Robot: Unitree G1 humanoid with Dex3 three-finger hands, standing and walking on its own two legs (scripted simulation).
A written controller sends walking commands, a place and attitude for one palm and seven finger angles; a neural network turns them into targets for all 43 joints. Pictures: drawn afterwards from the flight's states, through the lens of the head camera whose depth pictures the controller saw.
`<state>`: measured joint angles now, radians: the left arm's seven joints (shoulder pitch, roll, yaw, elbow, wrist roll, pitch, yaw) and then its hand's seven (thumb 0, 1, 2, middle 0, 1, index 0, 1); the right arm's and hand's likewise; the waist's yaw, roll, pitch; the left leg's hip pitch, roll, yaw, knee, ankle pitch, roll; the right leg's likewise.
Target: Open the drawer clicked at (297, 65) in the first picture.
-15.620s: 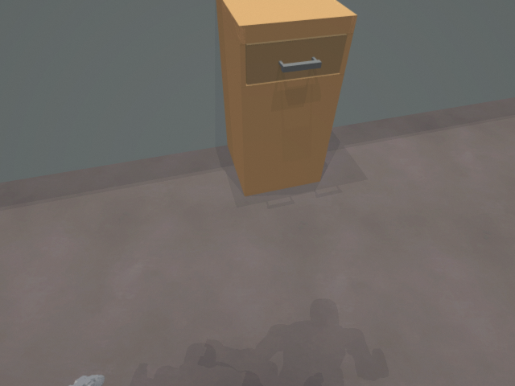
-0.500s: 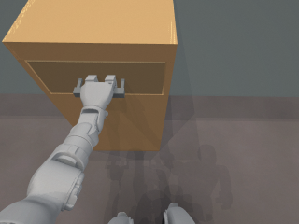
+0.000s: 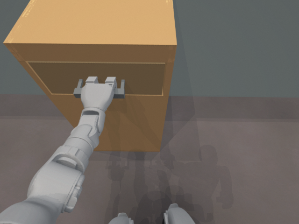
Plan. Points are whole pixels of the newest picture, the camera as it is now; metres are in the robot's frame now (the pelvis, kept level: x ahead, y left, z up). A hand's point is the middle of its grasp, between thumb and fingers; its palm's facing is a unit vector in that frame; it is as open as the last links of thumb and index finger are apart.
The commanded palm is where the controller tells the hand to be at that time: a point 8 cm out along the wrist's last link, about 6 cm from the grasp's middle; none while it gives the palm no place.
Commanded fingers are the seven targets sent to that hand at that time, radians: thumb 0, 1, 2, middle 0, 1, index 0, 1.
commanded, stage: pull the drawer open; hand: left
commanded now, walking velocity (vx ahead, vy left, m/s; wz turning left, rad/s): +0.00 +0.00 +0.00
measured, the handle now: (100, 87) +0.51 +0.12 +0.01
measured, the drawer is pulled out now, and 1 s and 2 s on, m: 0.00 0.11 0.22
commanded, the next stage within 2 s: none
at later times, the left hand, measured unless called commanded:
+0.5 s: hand (101, 116) +0.42 +0.12 -0.02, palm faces -0.02 -0.05 -1.00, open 5.5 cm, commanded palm +0.37 +0.13 +0.04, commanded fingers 0.00 0.90 0.90 -0.40 -1.35 -0.40 -1.35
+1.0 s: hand (97, 138) +0.35 +0.13 -0.01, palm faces -0.02 -0.08 -1.00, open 5.5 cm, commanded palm +0.31 +0.13 +0.04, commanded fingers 0.00 0.90 0.90 -0.40 -1.35 -0.40 -1.35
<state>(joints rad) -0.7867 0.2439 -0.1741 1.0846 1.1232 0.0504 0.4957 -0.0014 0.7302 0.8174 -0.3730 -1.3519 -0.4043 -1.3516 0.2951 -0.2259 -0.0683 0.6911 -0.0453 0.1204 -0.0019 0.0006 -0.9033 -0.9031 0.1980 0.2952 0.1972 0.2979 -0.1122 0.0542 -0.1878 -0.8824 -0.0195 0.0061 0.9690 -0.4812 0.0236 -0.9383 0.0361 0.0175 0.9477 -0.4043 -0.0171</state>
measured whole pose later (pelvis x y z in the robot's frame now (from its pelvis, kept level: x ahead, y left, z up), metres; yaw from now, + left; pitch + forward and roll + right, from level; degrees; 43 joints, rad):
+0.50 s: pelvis +0.02 +0.00 +0.01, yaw -1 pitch +20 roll +0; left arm -0.50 0.18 -0.22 0.81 1.14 0.08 0.51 0.01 0.75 0.80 -0.31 -1.35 -0.40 -1.35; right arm 0.25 -0.21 -0.08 0.65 -0.03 0.16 0.02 0.00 -0.90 -0.90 0.20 0.30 0.20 0.30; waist -0.04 0.05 -0.20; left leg -0.75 -0.01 0.02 0.89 -0.49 0.02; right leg -0.81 0.04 0.03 0.88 -0.41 -0.02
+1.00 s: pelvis +0.02 -0.01 +0.02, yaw +0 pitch +16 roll +0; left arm -0.21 0.18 -0.27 0.53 1.15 0.09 0.48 0.02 0.73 0.80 -0.30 -1.35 -0.42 -1.35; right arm 0.18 -0.20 -0.06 0.61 -0.02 0.15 0.03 0.00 -0.90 -0.90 0.20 0.30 0.20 0.30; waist 0.00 0.05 -0.18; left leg -0.67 -0.01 0.01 0.88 -0.49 0.01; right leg -0.74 0.04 0.03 0.89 -0.43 -0.03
